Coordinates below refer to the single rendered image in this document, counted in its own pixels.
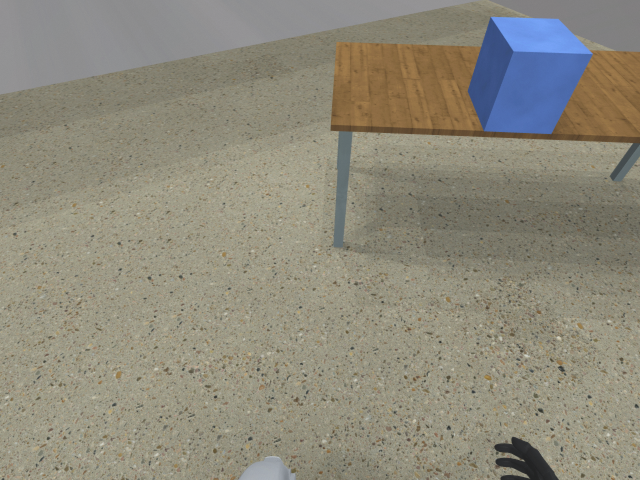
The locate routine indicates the table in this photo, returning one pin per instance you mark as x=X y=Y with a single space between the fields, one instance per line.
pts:
x=423 y=89

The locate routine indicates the carton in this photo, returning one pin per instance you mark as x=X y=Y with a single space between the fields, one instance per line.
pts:
x=525 y=74

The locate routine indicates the robot right hand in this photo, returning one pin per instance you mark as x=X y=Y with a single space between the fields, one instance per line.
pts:
x=534 y=466

